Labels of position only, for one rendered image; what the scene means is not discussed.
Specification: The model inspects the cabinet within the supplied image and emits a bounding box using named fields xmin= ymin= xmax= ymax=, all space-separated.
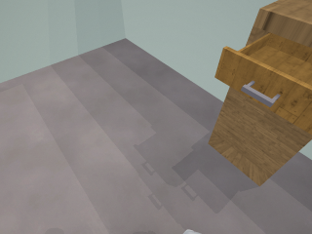
xmin=208 ymin=0 xmax=312 ymax=186

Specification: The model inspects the drawer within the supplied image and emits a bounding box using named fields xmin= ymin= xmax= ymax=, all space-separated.
xmin=214 ymin=32 xmax=312 ymax=135

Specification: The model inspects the handle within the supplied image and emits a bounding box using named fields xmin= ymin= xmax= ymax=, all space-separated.
xmin=241 ymin=81 xmax=280 ymax=107

